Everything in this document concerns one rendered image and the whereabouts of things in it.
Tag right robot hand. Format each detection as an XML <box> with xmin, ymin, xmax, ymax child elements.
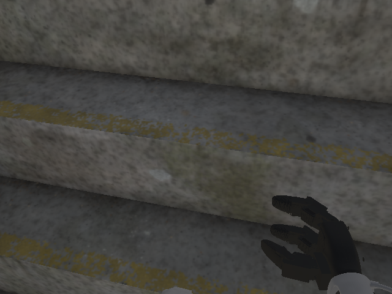
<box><xmin>261</xmin><ymin>195</ymin><xmax>364</xmax><ymax>290</ymax></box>

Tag right robot forearm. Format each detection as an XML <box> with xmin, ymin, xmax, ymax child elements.
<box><xmin>327</xmin><ymin>273</ymin><xmax>375</xmax><ymax>294</ymax></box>

